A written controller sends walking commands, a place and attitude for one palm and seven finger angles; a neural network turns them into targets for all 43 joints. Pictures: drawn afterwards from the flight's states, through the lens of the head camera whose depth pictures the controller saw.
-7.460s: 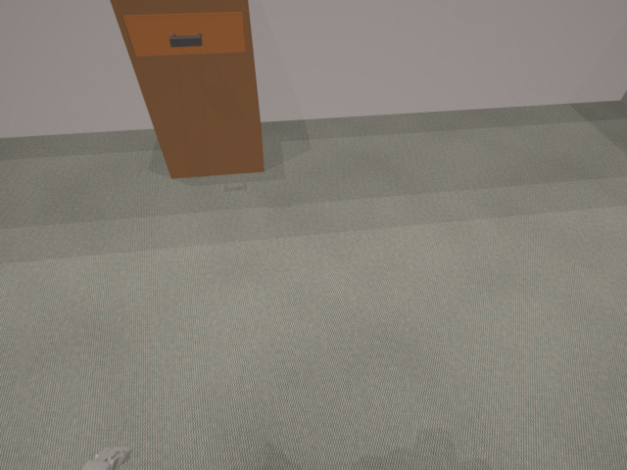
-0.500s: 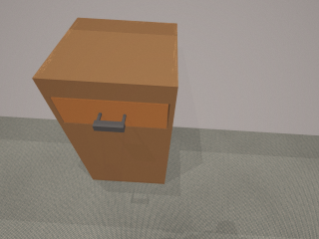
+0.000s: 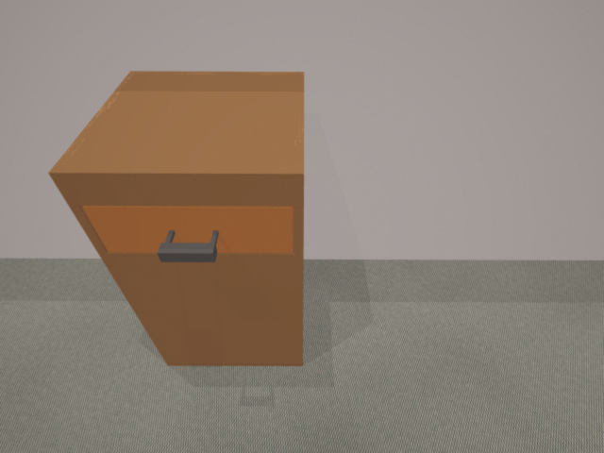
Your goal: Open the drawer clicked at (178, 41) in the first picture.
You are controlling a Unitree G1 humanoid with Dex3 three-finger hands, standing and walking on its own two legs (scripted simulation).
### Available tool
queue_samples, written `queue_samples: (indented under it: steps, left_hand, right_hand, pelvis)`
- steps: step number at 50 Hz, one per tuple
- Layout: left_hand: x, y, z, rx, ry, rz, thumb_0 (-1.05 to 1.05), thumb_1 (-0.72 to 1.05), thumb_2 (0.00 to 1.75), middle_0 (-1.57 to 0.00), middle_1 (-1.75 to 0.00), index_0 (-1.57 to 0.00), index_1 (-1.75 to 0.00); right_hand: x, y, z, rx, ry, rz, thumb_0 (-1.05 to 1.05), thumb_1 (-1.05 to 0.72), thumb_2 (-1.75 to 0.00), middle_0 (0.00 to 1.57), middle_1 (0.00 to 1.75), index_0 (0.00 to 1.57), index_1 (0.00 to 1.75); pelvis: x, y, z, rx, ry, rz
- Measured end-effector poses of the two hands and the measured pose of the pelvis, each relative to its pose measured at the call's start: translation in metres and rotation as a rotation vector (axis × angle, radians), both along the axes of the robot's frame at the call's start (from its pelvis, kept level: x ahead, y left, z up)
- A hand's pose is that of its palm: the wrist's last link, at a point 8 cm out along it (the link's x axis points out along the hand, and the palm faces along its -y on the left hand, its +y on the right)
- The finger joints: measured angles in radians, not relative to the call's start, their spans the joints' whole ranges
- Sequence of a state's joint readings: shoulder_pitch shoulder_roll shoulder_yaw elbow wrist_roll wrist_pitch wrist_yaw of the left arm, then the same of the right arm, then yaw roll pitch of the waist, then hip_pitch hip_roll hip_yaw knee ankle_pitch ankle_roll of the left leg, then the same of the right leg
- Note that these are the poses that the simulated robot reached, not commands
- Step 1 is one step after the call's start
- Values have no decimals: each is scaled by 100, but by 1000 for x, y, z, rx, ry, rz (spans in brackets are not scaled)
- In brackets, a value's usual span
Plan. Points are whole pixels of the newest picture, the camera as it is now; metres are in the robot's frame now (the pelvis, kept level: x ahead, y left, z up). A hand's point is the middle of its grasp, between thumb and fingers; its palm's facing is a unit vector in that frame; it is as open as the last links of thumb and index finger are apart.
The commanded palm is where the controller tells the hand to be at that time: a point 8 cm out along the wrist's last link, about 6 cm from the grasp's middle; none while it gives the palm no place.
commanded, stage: come to a stop and stand still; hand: left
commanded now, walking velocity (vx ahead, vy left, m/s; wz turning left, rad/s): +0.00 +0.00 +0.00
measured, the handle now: (190, 243) +0.53 +0.25 -0.09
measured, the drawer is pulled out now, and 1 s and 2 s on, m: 0.00 0.00 0.00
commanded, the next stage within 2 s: look again from close up in 0.16 s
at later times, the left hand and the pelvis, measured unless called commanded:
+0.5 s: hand out of the picture +0.01 +0.18 -0.17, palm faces +0.02 -0.99 -0.15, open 7.4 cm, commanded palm none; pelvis +0.03 +0.02 +0.01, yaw +0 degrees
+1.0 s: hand out of the picture +0.05 +0.20 -0.17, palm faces +0.02 -0.98 -0.18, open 7.4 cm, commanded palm none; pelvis +0.05 +0.03 +0.01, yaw -1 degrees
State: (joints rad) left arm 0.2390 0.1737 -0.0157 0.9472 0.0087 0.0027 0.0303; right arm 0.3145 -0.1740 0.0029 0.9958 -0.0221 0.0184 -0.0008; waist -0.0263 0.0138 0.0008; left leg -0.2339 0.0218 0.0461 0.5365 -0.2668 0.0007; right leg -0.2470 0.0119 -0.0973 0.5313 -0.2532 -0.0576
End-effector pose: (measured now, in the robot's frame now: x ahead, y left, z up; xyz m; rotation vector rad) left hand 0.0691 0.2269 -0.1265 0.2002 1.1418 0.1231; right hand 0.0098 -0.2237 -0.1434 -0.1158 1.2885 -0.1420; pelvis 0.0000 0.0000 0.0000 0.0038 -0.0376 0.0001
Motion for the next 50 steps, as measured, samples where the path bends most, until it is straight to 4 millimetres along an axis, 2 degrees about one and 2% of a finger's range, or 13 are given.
queue_samples:
  steps: [8,13,17,21,26,33,40,50]
  left_hand:
    - [-31,8,-7,-12,106,27,1,90,89,-20,-30,-20,-30]
    - [-50,10,-11,-27,177,49,1,90,89,-20,-30,-20,-30]
    - [-59,9,-13,-44,218,61,1,90,89,-20,-30,-20,-30]
    - [-62,6,-15,-61,244,67,1,90,89,-20,-30,-20,-30]
    - [-60,3,-16,-77,255,71,1,90,89,-20,-30,-20,-30]
    - [-52,5,-16,-80,262,73,1,91,89,-20,-30,-20,-30]
    - [-40,10,-16,-71,258,70,1,91,89,-20,-30,-20,-30]
    - [-28,18,-14,-46,246,72,1,91,89,-20,-30,-20,-30]
  right_hand:
    - [-43,12,3,9,134,-8,0,-91,-90,20,30,20,30]
    - [-52,19,6,5,183,-14,0,-90,-90,20,30,20,30]
    - [-44,25,8,3,185,-12,0,-90,-90,20,30,20,30]
    - [-26,32,7,4,158,-5,0,-90,-90,20,30,20,30]
    - [1,40,6,6,111,11,0,-91,-90,20,30,20,30]
    - [20,36,7,-17,93,12,1,-93,-90,20,30,20,30]
    - [28,37,8,-24,90,8,1,-92,-90,20,30,20,30]
    - [27,42,6,-14,115,-4,1,-92,-90,20,30,20,30]
  pelvis:
    - [-1,4,3,-3,24,1]
    - [7,9,5,-6,29,1]
    - [14,14,6,-7,29,-1]
    - [20,19,7,-8,27,-3]
    - [27,24,7,-8,27,-5]
    - [38,29,7,-7,27,-10]
    - [46,31,8,-6,27,-11]
    - [51,31,8,-2,25,-13]
